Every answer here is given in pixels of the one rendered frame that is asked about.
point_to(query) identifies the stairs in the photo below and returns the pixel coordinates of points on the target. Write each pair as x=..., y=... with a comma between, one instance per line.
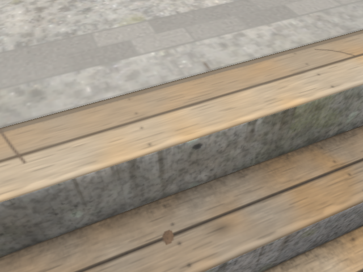
x=283, y=193

